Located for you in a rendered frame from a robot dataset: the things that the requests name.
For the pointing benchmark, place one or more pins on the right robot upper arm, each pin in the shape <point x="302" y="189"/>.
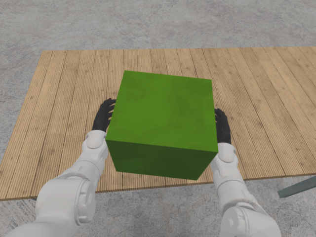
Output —
<point x="242" y="222"/>

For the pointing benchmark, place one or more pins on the table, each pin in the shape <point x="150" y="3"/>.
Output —
<point x="267" y="93"/>

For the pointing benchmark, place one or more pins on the left robot forearm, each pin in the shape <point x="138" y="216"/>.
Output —
<point x="91" y="162"/>

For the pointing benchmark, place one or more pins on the left robot hand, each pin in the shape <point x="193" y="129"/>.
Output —
<point x="102" y="121"/>

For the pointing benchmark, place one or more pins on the right robot forearm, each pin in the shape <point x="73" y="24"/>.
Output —
<point x="229" y="184"/>

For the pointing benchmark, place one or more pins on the left robot upper arm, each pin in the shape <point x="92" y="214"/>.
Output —
<point x="64" y="205"/>

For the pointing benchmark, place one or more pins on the right robot hand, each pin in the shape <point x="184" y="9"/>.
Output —
<point x="222" y="127"/>

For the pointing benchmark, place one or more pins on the carton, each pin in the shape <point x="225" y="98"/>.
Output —
<point x="163" y="125"/>

